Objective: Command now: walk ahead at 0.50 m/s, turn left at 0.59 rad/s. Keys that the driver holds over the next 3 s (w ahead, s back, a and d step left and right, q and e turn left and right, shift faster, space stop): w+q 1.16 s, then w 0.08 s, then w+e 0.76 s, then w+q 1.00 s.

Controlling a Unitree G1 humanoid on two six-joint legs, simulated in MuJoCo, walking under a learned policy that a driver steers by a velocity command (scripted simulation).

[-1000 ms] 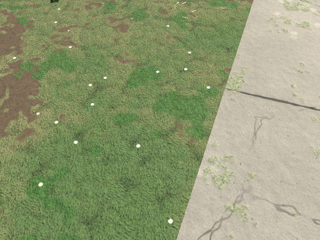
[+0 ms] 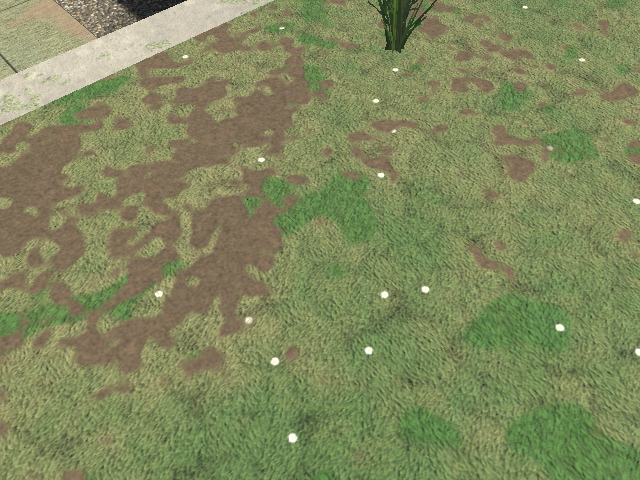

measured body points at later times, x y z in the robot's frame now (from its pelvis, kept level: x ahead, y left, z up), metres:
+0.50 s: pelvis +0.25 +0.08 +0.00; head +0.28 +0.10 +0.44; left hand +0.30 +0.37 -0.12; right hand +0.40 -0.17 -0.12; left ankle +0.25 +0.12 -0.75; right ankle +0.33 -0.09 -0.67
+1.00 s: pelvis +0.54 +0.13 -0.01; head +0.57 +0.13 +0.44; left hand +0.48 +0.42 -0.11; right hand +0.77 -0.06 -0.13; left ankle +0.43 +0.20 -0.66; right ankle +0.61 +0.07 -0.75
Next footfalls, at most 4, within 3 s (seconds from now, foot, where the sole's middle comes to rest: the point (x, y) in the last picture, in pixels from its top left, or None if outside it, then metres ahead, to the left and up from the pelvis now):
0.28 left None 0.29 0.13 -0.78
0.82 right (314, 405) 0.65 0.08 -0.78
1.34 left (164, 379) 0.71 0.43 -0.78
1.88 right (174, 262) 1.05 0.46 -0.78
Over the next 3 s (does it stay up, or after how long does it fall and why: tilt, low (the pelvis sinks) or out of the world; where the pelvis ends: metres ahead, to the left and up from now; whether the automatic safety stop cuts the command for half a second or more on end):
stays up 1.43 0.78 -0.02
